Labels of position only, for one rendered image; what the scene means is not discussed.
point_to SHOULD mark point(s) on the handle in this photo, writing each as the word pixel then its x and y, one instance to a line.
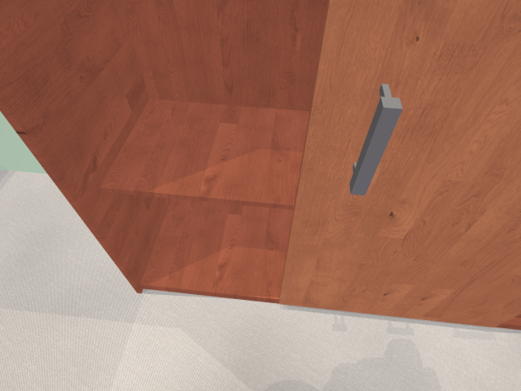
pixel 384 121

